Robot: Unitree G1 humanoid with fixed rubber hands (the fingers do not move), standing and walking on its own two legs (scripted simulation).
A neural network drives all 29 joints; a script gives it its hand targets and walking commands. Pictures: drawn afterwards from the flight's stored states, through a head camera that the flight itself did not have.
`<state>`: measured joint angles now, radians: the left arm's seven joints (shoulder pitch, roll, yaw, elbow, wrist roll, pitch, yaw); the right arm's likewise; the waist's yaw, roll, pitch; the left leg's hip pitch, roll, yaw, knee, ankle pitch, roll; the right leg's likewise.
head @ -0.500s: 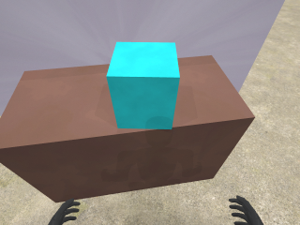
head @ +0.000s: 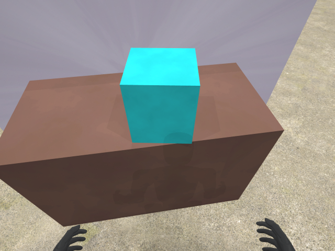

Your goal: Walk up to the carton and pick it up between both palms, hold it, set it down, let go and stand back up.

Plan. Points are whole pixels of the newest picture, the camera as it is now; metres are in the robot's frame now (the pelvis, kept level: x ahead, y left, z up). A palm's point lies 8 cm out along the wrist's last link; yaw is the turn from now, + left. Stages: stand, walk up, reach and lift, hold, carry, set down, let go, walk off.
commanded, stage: stand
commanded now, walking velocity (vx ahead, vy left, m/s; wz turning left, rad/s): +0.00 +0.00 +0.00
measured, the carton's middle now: (162, 97) +0.59 +0.04 +0.03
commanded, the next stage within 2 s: walk up in 0.30 s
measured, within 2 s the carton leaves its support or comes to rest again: neither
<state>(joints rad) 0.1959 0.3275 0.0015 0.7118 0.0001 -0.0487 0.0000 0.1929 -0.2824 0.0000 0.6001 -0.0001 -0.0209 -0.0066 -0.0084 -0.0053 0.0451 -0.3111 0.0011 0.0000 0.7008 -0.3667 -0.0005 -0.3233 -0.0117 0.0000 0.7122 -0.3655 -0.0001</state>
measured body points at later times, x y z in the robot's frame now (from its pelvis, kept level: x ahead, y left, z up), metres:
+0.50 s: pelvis -0.01 +0.00 +0.00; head -0.01 +0.01 +0.45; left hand +0.13 +0.28 -0.10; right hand +0.15 -0.26 -0.08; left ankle +0.01 +0.12 -0.72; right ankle +0.01 -0.12 -0.72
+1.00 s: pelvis +0.05 +0.02 -0.01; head +0.07 +0.02 +0.44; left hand +0.11 +0.33 -0.11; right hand +0.19 -0.26 -0.10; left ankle +0.11 +0.14 -0.72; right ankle +0.01 -0.12 -0.71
